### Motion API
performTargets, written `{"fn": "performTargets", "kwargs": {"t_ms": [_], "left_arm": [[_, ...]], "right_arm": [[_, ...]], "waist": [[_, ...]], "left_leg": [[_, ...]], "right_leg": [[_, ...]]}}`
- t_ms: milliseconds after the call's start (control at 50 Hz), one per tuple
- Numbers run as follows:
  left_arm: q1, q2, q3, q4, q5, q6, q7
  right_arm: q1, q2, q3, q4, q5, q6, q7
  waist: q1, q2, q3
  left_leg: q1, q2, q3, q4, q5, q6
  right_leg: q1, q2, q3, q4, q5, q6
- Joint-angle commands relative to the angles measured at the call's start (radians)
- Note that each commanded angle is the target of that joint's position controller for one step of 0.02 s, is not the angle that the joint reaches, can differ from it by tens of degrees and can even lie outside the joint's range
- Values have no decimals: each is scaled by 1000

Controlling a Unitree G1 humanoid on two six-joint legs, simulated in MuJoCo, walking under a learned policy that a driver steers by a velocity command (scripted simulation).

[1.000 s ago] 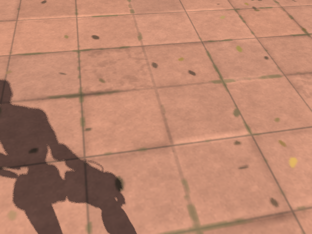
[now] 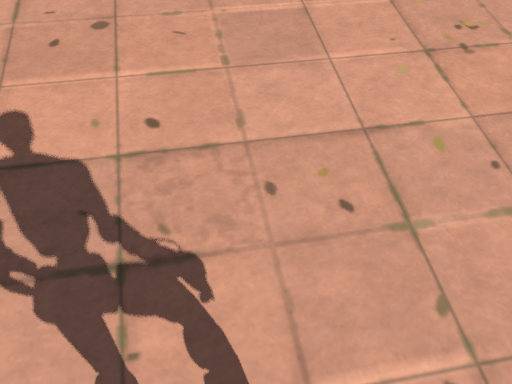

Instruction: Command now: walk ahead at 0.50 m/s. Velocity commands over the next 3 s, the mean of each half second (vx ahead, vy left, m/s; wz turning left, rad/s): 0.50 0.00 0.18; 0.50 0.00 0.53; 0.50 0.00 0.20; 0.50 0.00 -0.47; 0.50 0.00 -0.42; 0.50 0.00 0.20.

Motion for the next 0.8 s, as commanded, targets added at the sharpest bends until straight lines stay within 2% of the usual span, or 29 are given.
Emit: {"fn": "performTargets", "kwargs": {"t_ms": [20, 60, 120, 200, 240, 280, 300, 320, 340, 360, 380, 400, 420, 440, 460, 500, 560, 640, 680, 720, 760, 800], "left_arm": [[19, 54, 15, -55, 10, 7, 7], [-44, 45, 12, -71, 14, 4, 6], [-144, 21, 2, -92, 10, -8, -6], [-272, 20, -4, -132, 1, -19, -26], [-304, 32, -1, -152, 0, -28, -38], [-268, 60, 8, -146, 1, -37, -43], [-213, 79, 17, -132, 3, -41, -42], [-88, 114, 37, -95, 5, -44, -35], [88, 171, 59, -56, 18, -44, -24], [199, 270, 86, -36, 33, -34, -16], [213, 192, 64, -35, 24, -28, -17], [144, 132, 44, -39, 17, -27, -13], [74, 101, 35, -45, 14, -26, -10], [13, 69, 25, -42, 16, -29, -12], [-29, 45, 19, -40, 22, -36, -14], [-66, 44, 24, -27, 27, -49, -16], [-64, 75, 36, -2, 32, -57, -7], [-42, 108, 46, 19, 28, -46, 8], [-10, 128, 52, 31, 21, -37, 14], [22, 143, 59, 46, 10, -23, 15], [37, 159, 65, 56, -2, -7, 15], [21, 187, 74, 53, -12, 8, 18]], "right_arm": [[-28, -144, -33, -49, 3, -26, -9], [-3, -153, -36, -33, 6, -21, -18], [35, -165, -36, -13, 13, -12, -27], [121, -178, -40, 31, 23, 5, -30], [139, -183, -44, 46, 28, 19, -35], [126, -199, -51, 48, 31, 29, -42], [108, -209, -55, 45, 31, 33, -44], [90, -199, -50, 40, 29, 37, -44], [84, -150, -31, 21, 15, 35, -44], [204, -37, 2, -3, 14, 18, -39], [198, -74, -4, 10, 31, 2, -36], [115, -163, -32, -10, 57, -2, -35], [55, -164, -34, -26, 56, -1, -38], [27, -152, -37, -32, 44, 5, -41], [43, -136, -44, -26, 39, 19, -43], [71, -88, -40, -23, 41, 47, -41], [25, -74, -41, -56, 33, 66, -43], [-82, -54, -32, -94, 28, 55, -17], [-159, -43, -25, -123, 26, 52, -3], [-211, -47, -23, -153, 27, 54, 8], [-238, -60, -27, -179, 27, 57, 18], [-208, -89, -42, -192, 25, 62, 22]], "waist": [[34, 101, -30], [18, 91, -13], [-19, 94, 9], [-67, 89, 46], [-59, 96, 54], [-25, 114, 33], [11, 127, 1], [79, 118, -76], [152, 84, -223], [129, -146, -390], [147, -213, -451], [144, -136, -280], [119, -88, -180], [89, -57, -104], [54, -77, -65], [21, -76, -36], [10, -34, 0], [43, -10, 25], [74, 7, 47], [90, 12, 65], [87, 6, 72], [50, -22, 31]], "left_leg": [[76, 274, -247, -249, 163, 181], [99, 256, -195, -259, 202, 166], [109, 222, -125, -266, 198, 134], [199, 258, -137, -235, 174, 132], [263, 288, -172, -186, 207, 125], [296, 306, -205, -129, 269, 109], [291, 298, -206, -70, 371, 98], [255, 251, -176, 66, 480, 74], [102, 193, -140, 305, 372, 39], [-306, 36, -58, 698, -36, -42], [-433, 14, -181, 858, -431, -46], [-513, 72, -197, 924, -377, -38], [-512, 121, -166, 906, -289, -35], [-480, 151, -157, 856, -222, -38], [-423, 180, -166, 813, -171, -40], [-361, 196, -157, 788, -127, -51], [-419, 203, -166, 702, -21, -67], [-405, 187, -111, 454, 175, -65], [-404, 178, -71, 367, 202, -56], [-427, 172, -54, 310, 178, -41], [-435, 156, -31, 275, 110, -17], [-348, 103, 22, 265, 8, 19]], "right_leg": [[-108, -59, 36, -83, 109, 26], [-139, -58, 29, -204, 221, 38], [-100, -28, -4, -401, 372, 37], [-98, 4, -17, -535, 389, 26], [-109, 16, -1, -582, 329, 10], [-40, 33, 0, -616, 262, -8], [52, 55, -17, -630, 230, -21], [240, 78, -42, -658, 241, -47], [542, -14, 34, -596, 268, -96], [960, -282, 438, -622, 122, -234], [969, -338, 670, -758, -11, -265], [840, -305, 529, -788, -76, -213], [701, -271, 401, -815, -44, -183], [572, -233, 306, -858, 17, -168], [480, -199, 219, -896, 73, -152], [386, -181, 114, -951, 163, -156], [378, -179, -4, -982, 277, -168], [417, -150, -140, -992, 329, -146], [458, -166, -174, -992, 331, -144], [534, -190, -193, -972, 349, -136], [609, -211, -211, -926, 427, -121], [651, -215, -240, -812, 714, -99]]}}
Next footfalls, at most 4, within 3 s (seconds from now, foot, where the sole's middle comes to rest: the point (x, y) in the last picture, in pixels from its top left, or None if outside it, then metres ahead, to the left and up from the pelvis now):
0.34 right None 0.37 -0.16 -0.78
0.86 left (195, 339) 0.60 0.15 -0.78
1.36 right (215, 230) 0.95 0.11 -0.78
1.86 left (126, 189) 1.12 0.41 -0.78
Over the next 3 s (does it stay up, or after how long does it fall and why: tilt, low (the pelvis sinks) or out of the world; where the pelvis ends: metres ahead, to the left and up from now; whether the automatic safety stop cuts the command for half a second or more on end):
stays up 1.63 0.31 -0.02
